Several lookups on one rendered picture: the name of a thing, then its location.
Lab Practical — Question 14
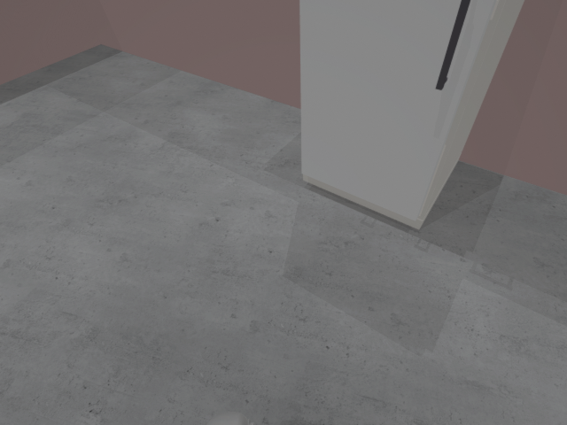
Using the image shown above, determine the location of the handle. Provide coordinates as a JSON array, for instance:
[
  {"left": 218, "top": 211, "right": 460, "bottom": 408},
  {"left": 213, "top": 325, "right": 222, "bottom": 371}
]
[{"left": 436, "top": 0, "right": 470, "bottom": 90}]

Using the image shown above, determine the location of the fridge door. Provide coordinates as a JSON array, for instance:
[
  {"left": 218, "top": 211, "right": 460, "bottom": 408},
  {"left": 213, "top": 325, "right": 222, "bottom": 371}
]
[{"left": 299, "top": 0, "right": 497, "bottom": 221}]

